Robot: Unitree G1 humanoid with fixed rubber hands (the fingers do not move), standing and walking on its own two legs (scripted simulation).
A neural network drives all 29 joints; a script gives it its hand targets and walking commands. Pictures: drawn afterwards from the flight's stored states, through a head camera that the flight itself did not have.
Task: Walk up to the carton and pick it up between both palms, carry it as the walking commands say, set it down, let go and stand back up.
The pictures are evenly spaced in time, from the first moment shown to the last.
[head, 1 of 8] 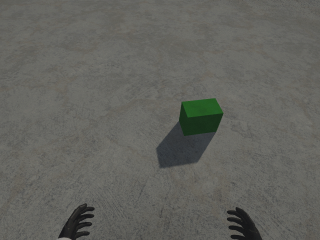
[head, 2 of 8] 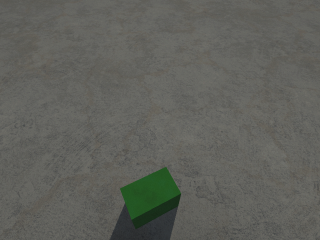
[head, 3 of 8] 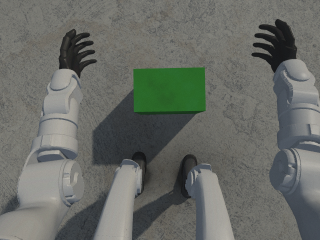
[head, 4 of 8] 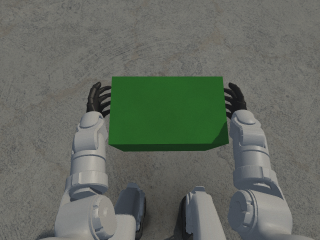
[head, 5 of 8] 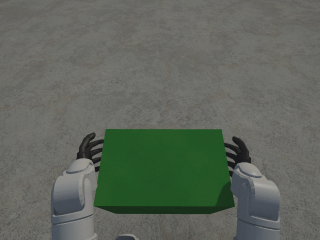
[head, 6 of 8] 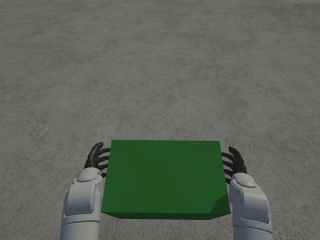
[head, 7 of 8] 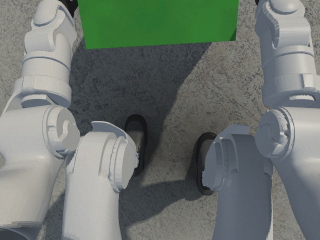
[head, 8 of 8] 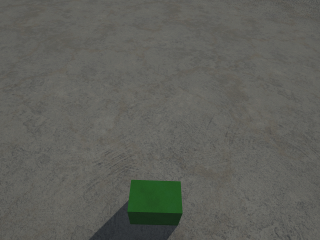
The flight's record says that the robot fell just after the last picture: no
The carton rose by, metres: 0.66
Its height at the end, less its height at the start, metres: +0.00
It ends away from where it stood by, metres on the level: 1.57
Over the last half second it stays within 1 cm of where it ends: yes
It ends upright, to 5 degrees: yes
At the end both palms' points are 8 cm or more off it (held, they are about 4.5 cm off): yes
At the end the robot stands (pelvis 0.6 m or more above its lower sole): yes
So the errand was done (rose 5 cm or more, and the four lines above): yes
